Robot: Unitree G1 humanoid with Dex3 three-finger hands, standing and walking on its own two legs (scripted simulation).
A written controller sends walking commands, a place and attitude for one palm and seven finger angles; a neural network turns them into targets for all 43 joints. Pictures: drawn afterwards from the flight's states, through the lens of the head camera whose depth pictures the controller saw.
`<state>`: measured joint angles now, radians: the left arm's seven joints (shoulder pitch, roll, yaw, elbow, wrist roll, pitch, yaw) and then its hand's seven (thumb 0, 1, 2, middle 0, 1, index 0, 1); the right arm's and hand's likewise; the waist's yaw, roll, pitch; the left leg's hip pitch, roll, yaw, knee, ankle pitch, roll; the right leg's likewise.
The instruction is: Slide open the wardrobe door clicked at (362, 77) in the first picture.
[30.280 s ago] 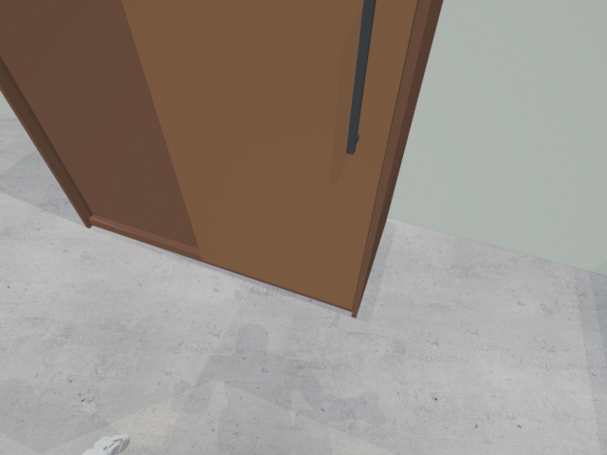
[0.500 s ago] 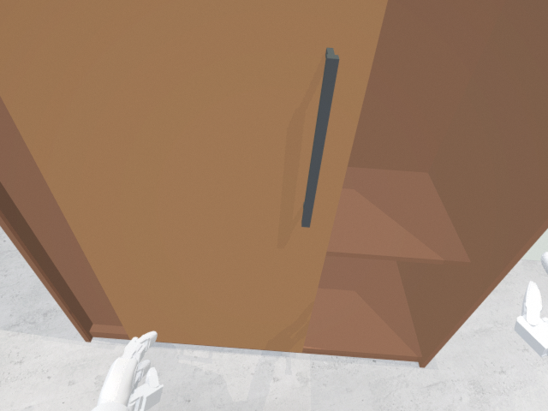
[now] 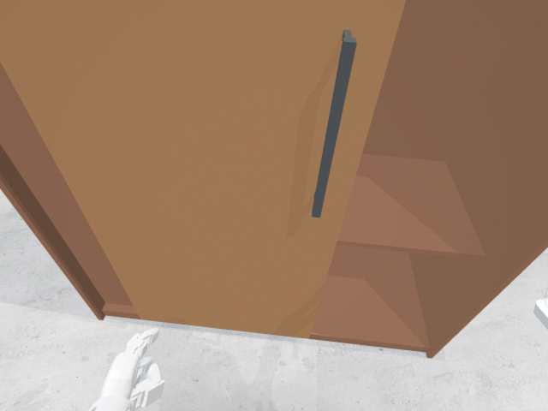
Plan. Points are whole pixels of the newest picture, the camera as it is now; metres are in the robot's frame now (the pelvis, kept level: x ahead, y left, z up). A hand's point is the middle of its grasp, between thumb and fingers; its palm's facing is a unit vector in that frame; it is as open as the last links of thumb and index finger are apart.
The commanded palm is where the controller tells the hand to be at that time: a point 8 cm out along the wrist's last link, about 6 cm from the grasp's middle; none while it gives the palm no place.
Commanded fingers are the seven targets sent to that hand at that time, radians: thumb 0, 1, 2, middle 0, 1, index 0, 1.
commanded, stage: step back with the hand held close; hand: right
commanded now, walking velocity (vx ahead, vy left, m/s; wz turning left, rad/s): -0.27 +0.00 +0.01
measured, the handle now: (329, 139) +0.51 -0.09 +0.16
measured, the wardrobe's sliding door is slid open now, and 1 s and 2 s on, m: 0.44 0.44 0.44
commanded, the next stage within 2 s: stop stepping back and stand still in 1.02 s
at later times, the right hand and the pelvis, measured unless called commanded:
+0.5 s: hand out of the picture +0.13 -0.29 +0.15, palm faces +0.45 +0.77 -0.46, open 7.4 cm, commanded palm +0.07 -0.32 +0.17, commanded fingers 0.00 -0.90 -0.90 0.20 0.30 0.20 0.30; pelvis -0.07 -0.02 -0.01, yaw +0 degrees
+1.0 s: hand out of the picture +0.06 -0.29 +0.16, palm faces +0.41 +0.80 -0.44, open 7.5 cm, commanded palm +0.01 -0.33 +0.17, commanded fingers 0.00 -0.90 -0.90 0.20 0.30 0.20 0.30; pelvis -0.14 -0.04 -0.01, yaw +3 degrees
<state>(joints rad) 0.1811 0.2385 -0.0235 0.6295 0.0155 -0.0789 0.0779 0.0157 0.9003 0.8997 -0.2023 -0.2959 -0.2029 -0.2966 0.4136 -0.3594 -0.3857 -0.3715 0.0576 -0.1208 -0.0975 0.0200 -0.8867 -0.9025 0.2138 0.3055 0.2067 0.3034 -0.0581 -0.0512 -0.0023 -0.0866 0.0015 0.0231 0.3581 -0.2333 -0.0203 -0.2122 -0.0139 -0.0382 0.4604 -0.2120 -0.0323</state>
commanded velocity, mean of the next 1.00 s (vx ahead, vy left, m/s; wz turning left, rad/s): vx -0.32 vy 0.00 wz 0.00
